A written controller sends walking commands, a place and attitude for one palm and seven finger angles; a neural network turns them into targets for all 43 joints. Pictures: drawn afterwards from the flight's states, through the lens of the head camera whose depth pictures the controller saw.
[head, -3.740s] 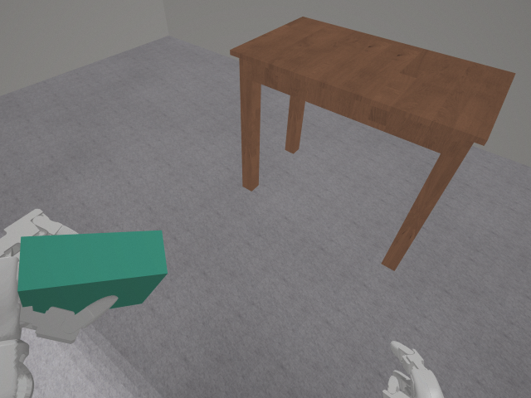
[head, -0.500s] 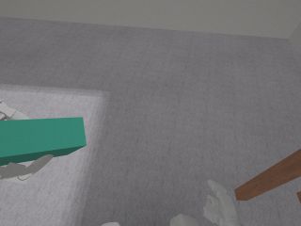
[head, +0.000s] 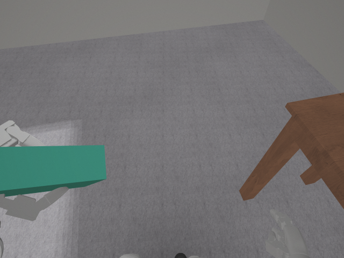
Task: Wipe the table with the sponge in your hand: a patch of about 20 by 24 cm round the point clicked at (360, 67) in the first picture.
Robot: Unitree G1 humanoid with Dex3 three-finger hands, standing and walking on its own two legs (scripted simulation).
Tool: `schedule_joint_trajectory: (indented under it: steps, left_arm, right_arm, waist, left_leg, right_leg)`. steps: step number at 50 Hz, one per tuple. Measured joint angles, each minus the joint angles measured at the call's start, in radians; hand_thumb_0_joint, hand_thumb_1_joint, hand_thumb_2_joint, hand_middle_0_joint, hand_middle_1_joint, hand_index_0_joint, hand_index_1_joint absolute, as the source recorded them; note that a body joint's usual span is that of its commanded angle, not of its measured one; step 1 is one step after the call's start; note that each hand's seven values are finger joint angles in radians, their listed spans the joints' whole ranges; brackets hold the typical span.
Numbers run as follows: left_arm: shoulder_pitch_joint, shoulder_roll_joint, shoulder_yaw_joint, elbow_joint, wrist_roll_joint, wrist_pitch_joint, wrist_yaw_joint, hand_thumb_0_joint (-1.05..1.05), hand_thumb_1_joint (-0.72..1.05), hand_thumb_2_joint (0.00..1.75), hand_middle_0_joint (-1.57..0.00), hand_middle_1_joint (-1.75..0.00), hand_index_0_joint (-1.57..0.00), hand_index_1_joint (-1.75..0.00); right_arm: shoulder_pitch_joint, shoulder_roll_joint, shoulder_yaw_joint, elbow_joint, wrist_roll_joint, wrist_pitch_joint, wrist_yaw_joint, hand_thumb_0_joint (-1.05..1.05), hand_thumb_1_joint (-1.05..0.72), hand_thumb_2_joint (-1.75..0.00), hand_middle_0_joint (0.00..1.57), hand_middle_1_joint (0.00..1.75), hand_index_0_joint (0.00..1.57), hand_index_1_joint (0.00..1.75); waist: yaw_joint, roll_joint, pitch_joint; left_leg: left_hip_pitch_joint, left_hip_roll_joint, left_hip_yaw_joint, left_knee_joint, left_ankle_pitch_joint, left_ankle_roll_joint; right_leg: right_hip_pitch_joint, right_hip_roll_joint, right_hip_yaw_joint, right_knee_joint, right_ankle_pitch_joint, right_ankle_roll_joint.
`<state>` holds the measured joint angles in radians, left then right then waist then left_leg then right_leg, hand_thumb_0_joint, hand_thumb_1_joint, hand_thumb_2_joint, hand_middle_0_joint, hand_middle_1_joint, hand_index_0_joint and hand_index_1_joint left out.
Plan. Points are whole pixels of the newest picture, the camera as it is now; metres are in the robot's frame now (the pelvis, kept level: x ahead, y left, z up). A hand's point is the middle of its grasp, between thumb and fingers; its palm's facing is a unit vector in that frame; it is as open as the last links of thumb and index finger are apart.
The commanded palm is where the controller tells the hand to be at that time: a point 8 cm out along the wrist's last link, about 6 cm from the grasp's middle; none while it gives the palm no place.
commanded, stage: turn to face it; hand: left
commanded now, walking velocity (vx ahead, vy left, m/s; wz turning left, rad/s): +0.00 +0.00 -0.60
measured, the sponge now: (66, 170) +0.23 +0.19 +0.16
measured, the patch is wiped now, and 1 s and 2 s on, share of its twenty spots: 0.00 0.00 0.00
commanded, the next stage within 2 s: none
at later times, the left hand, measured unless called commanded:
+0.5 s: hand (118, 181) +0.21 +0.10 +0.17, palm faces +0.11 -0.86 -0.50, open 9.4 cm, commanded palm +0.15 +0.18 +0.18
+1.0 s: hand (143, 241) +0.13 +0.05 +0.17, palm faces -0.06 -0.90 -0.43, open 9.4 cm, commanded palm +0.11 +0.10 +0.18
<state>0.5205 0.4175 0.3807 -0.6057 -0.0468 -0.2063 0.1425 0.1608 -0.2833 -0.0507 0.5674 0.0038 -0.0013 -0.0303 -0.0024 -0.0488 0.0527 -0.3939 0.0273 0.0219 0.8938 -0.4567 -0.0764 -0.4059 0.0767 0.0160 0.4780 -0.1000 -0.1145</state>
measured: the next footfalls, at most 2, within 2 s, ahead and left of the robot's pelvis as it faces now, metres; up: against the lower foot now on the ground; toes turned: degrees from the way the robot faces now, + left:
left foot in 0.12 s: +0.00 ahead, +0.15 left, +0.00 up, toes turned +0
right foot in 0.42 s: -0.02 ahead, -0.15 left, +0.00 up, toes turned -21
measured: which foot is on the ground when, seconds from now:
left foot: up 0.00-0.10, down 0.12-0.42, up 0.44-0.84, down 0.86-1.00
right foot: down 0.00-0.16, up 0.18-0.40, down 0.42-0.88, up 0.90-1.00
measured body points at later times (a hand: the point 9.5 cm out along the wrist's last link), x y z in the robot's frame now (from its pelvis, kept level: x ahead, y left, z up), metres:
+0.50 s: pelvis -0.09 -0.04 -0.02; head -0.04 -0.09 +0.43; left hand +0.20 +0.14 +0.19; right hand +0.02 -0.28 -0.14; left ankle -0.06 +0.13 -0.69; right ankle -0.06 -0.14 -0.73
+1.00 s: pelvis -0.17 -0.05 -0.01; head -0.17 -0.05 +0.44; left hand +0.13 +0.10 +0.19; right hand -0.13 -0.33 -0.09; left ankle -0.09 +0.10 -0.73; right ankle -0.16 -0.13 -0.67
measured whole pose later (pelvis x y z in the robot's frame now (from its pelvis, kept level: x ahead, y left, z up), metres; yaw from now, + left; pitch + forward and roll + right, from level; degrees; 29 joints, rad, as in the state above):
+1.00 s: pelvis -0.17 -0.05 -0.01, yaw -33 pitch -1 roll +3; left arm 0.43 0.37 0.36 -0.50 -0.01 -0.18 0.13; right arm 0.20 -0.18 -0.01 0.52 0.01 0.01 -0.02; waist 0.06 -0.04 0.05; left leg -0.21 0.09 0.12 0.53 -0.29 -0.06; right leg -0.59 0.07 0.01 1.10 -0.38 0.03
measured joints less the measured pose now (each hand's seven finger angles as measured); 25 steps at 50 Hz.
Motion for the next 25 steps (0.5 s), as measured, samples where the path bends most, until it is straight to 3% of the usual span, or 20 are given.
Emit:
schedule_joint_trajectory:
  steps: [4,7,9,11,13,15,18,20,21,22,23,25]
  left_arm:
    - [-0.007,0.019,0.036,-0.004,-0.001,-0.011,0.004,-0.01,-0.43,0.99,-0.83,-1.34,-0.83,-1.34]
    - [-0.024,0.009,0.04,0.03,0.001,-0.006,0.002,-0.01,-0.43,0.99,-0.83,-1.34,-0.83,-1.34]
    - [-0.039,-0.008,0.035,0.068,0.008,0.003,-0.004,-0.01,-0.43,0.99,-0.83,-1.34,-0.83,-1.34]
    - [-0.045,-0.025,0.026,0.103,0.028,0.017,-0.007,-0.01,-0.43,0.99,-0.83,-1.34,-0.82,-1.34]
    - [-0.047,-0.05,0.006,0.127,0.038,0.032,-0.009,-0.01,-0.43,0.99,-0.83,-1.34,-0.82,-1.34]
    - [-0.056,-0.078,-0.019,0.129,0.043,0.049,-0.008,-0.01,-0.43,0.99,-0.83,-1.34,-0.82,-1.34]
    - [-0.08,-0.087,-0.044,0.118,0.044,0.049,-0.003,-0.01,-0.43,0.99,-0.83,-1.34,-0.82,-1.34]
    - [-0.109,-0.061,-0.044,0.115,0.046,0.046,-0.004,-0.01,-0.43,0.99,-0.83,-1.34,-0.82,-1.34]
    - [-0.128,-0.045,-0.039,0.115,0.047,0.043,-0.006,-0.01,-0.43,0.99,-0.83,-1.34,-0.82,-1.34]
    - [-0.155,-0.042,-0.04,0.121,0.049,0.038,-0.008,-0.01,-0.43,0.99,-0.83,-1.34,-0.82,-1.34]
    - [-0.175,-0.037,-0.039,0.123,0.048,0.034,-0.01,-0.01,-0.43,0.99,-0.83,-1.34,-0.82,-1.34]
    - [-0.18,-0.03,-0.029,0.112,0.037,0.031,-0.012,-0.01,-0.43,0.99,-0.83,-1.34,-0.82,-1.34]
  right_arm:
    - [0.027,-0.008,-0.007,-0.009,0.009,0.02,0.005,0.01,-0.91,-0.9,0.2,0.3,0.2,0.3]
    - [0.039,0.004,0.004,-0.021,0.013,0.032,0.007,0.01,-0.91,-0.9,0.2,0.3,0.19,0.3]
    - [0.043,0.03,0.016,-0.028,0.012,0.035,0.004,0.01,-0.91,-0.9,0.2,0.3,0.2,0.3]
    - [0.057,0.063,0.029,-0.029,0.011,0.026,0.001,0.01,-0.91,-0.9,0.2,0.3,0.2,0.3]
    - [0.074,0.092,0.04,-0.024,0.013,0.018,0.007,0.01,-0.91,-0.9,0.2,0.3,0.2,0.3]
    - [0.087,0.114,0.055,-0.015,0.016,0.006,0.014,0.01,-0.91,-0.9,0.2,0.3,0.2,0.3]
    - [0.092,0.142,0.081,-0.01,0.015,-0.018,0.025,0.01,-0.91,-0.9,0.2,0.3,0.2,0.3]
    - [0.09,0.156,0.095,-0.015,0.012,-0.033,0.032,0.01,-0.9,-0.9,0.2,0.3,0.2,0.3]
    - [0.085,0.158,0.099,-0.017,0.013,-0.039,0.035,0.01,-0.9,-0.9,0.2,0.3,0.2,0.3]
    - [0.069,0.151,0.097,-0.013,0.014,-0.042,0.037,0.01,-0.9,-0.9,0.21,0.3,0.2,0.3]
    - [0.049,0.143,0.094,-0.003,0.013,-0.039,0.037,0.01,-0.9,-0.9,0.21,0.3,0.2,0.3]
    - [0.006,0.123,0.083,0.018,0.013,-0.02,0.036,0.01,-0.9,-0.9,0.21,0.3,0.21,0.3]
  waist:
    - [0.008,-0.011,-0.03]
    - [0.007,-0.01,-0.042]
    - [0.018,-0.017,-0.03]
    - [0.028,-0.004,-0.027]
    - [0.037,0.025,-0.03]
    - [0.056,0.056,-0.025]
    - [0.067,0.091,-0.002]
    - [0.064,0.102,0.019]
    - [0.059,0.11,0.032]
    - [0.046,0.134,0.058]
    - [0.031,0.14,0.08]
    - [0.01,0.118,0.109]
  left_leg:
    - [0.077,-0.012,0.012,-0.197,-0.014,0.016]
    - [0.151,-0.01,0.04,-0.373,0.087,0.039]
    - [0.166,-0.001,0.072,-0.376,0.174,0.047]
    - [0.179,0.022,0.096,-0.357,0.154,0.041]
    - [0.191,0.055,0.108,-0.346,0.135,0.031]
    - [0.204,0.093,0.129,-0.342,0.132,0.016]
    - [0.203,0.15,0.155,-0.319,0.127,-0.009]
    - [0.18,0.187,0.163,-0.27,0.111,-0.033]
    - [0.159,0.21,0.161,-0.229,0.095,-0.044]
    - [0.13,0.237,0.137,-0.172,0.085,-0.03]
    - [0.086,0.226,0.095,-0.083,0.021,-0.021]
    - [-0.001,0.155,0.032,0.112,-0.064,-0.015]
  right_leg:
    - [-0.025,0.023,0.036,-0.023,0.041,0.004]
    - [-0.051,0.04,0.056,0.0,0.051,0.021]
    - [-0.09,0.044,0.062,0.125,-0.103,0.07]
    - [-0.149,0.03,0.023,0.372,-0.229,0.114]
    - [-0.162,-0.004,-0.018,0.529,-0.278,0.143]
    - [-0.129,-0.047,-0.051,0.533,-0.299,0.162]
    - [-0.031,-0.091,-0.082,0.379,-0.315,0.177]
    - [0.045,-0.104,-0.1,0.242,-0.27,0.179]
    - [0.073,-0.097,-0.108,0.186,-0.221,0.164]
    - [0.071,-0.072,-0.123,0.187,-0.2,0.128]
    - [0.057,-0.062,-0.129,0.205,-0.195,0.091]
    - [0.028,-0.06,-0.11,0.214,-0.184,0.047]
